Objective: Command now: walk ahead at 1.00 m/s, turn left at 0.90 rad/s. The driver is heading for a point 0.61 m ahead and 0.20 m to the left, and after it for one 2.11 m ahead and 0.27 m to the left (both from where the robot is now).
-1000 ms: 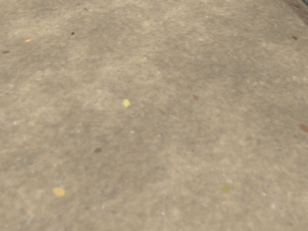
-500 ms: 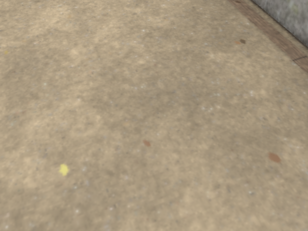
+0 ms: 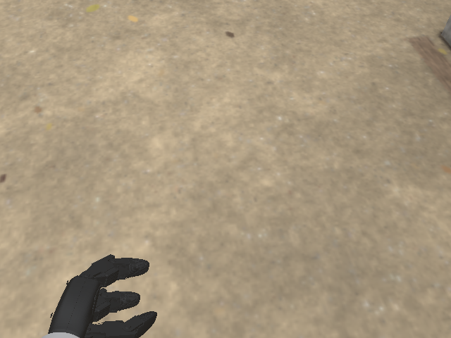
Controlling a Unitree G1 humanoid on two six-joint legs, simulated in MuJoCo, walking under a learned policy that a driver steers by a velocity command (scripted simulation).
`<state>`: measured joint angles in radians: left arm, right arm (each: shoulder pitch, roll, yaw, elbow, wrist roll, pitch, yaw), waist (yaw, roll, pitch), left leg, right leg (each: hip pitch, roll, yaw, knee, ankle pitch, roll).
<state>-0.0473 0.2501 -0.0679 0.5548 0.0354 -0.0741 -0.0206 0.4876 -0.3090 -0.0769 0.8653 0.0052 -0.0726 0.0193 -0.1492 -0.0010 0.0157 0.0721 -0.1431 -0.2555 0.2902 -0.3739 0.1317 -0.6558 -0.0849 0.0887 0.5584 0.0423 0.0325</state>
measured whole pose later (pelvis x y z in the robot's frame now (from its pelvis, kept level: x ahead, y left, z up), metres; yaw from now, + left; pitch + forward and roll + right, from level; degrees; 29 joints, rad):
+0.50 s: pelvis +0.46 +0.02 -0.03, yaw +28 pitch +1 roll -2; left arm 0.55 0.26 0.03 0.90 0.04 -0.07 0.02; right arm -0.05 -0.30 -0.01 0.60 -0.03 -0.03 0.08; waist 0.06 0.06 0.03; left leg -0.56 -0.07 0.15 0.68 -0.14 0.22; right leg 0.19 -0.05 -0.30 0.62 -0.38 0.06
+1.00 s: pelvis +0.76 +0.13 -0.02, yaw +22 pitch -1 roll +1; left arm 0.33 0.27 0.06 0.78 0.01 0.01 -0.01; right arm 0.13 -0.24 -0.02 0.74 -0.03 -0.03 -0.03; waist 0.06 0.00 0.11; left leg -0.39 -0.08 0.00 1.36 -0.49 -0.01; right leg -0.46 0.15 -0.04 0.58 -0.09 -0.16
